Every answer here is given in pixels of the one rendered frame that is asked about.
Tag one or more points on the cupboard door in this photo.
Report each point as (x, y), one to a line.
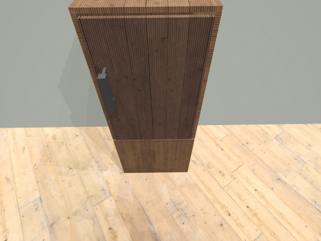
(155, 69)

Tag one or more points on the handle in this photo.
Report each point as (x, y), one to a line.
(106, 91)

